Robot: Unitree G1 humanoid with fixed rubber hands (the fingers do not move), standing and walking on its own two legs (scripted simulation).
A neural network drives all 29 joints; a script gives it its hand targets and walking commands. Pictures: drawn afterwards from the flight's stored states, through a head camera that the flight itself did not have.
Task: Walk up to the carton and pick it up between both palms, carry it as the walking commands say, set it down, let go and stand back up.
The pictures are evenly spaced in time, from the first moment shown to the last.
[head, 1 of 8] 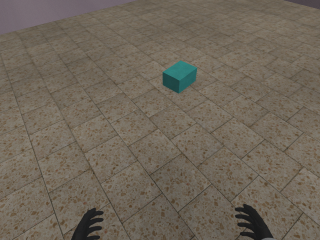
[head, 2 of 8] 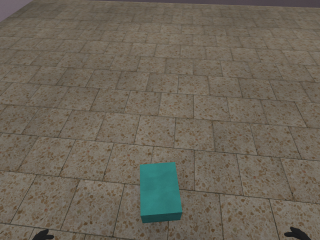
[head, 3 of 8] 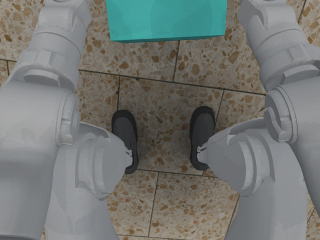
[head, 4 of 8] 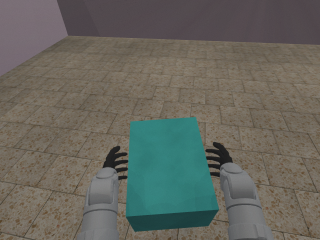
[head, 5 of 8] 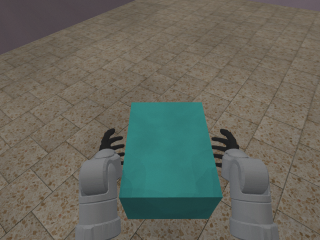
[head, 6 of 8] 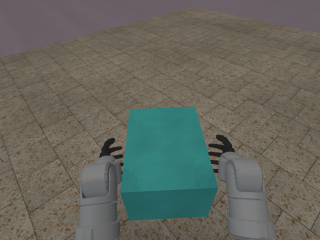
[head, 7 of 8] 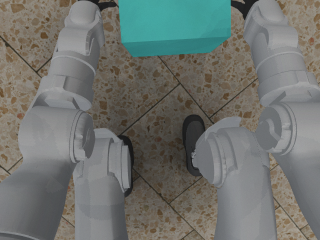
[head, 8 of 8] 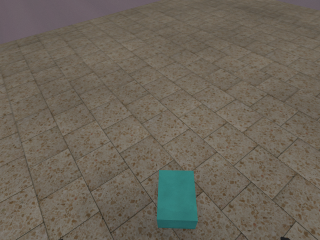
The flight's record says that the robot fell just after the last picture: no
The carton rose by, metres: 0.71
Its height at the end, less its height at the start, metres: +0.00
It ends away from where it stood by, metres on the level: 1.51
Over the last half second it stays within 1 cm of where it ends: yes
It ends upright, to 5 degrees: yes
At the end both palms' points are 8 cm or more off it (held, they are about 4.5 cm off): yes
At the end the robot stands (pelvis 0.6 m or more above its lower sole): yes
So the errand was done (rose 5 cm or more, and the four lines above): yes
